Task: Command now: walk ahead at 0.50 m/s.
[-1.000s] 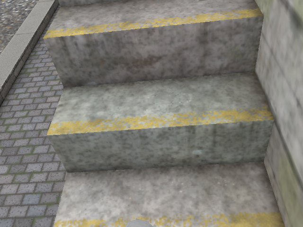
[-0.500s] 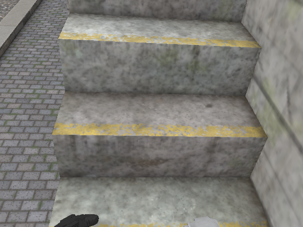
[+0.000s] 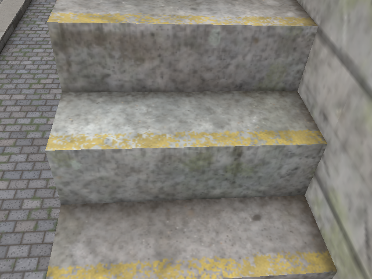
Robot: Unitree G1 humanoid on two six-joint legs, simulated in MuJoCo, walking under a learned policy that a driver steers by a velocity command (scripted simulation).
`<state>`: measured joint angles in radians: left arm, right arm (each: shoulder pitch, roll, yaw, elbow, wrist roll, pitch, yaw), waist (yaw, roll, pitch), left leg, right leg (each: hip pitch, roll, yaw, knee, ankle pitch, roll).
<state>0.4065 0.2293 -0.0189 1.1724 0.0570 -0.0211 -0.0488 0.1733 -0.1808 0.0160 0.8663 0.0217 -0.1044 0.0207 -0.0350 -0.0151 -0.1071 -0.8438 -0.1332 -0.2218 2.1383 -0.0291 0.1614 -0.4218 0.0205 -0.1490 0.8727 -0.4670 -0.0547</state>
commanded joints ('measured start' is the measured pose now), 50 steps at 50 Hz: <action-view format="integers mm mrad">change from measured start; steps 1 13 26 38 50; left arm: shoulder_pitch -194 60 -222 99 -163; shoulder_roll -123 227 -72 290 -67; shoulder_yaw -38 64 -31 75 15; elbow -86 -102 -451 -320 -217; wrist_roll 17 -86 -106 49 -16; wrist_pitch -28 -83 -41 54 10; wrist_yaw -7 22 22 61 66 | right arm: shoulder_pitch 101 98 111 365 167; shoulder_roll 111 -144 -67 -69 22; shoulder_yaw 65 -15 3 -68 -28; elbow -61 -292 51 194 35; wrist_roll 14 -62 -65 46 -10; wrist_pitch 13 44 51 92 129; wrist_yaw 11 -16 -14 -28 -81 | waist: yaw -132 -202 86 83 -39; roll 68 -147 136 -571 -26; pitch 133 -263 221 -384 118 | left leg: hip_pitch -310 604 439 578 213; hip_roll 37 185 436 47 35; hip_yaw -4 -31 148 97 -28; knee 231 -1149 -1865 -863 -459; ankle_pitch -66 -521 -175 -138 108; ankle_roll -4 81 -22 -210 -136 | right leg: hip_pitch -78 227 -769 228 -191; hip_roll -242 -244 60 -313 -258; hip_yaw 249 102 250 1027 439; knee -431 -311 1536 -494 -260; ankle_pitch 322 1900 112 342 26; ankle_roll -112 -160 49 -229 -124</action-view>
